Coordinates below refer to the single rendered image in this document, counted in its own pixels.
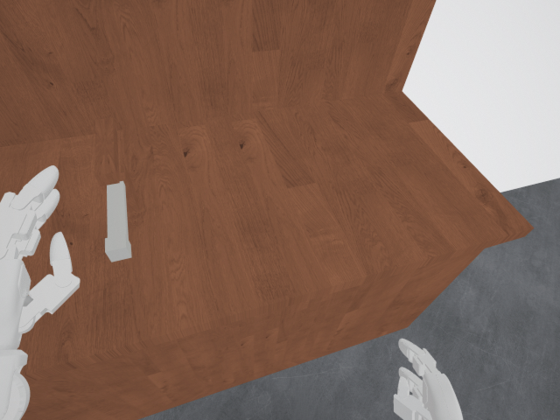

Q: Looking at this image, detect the robot left hand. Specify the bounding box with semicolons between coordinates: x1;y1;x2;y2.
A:
0;165;80;351

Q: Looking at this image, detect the robot right hand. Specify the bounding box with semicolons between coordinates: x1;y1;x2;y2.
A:
394;339;463;420

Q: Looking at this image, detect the tap lever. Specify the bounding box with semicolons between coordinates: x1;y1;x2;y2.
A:
105;181;132;262

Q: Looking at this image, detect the counter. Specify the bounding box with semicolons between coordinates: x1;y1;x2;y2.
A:
0;0;534;420

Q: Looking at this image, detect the robot left forearm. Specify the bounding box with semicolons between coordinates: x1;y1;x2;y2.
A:
0;349;30;420

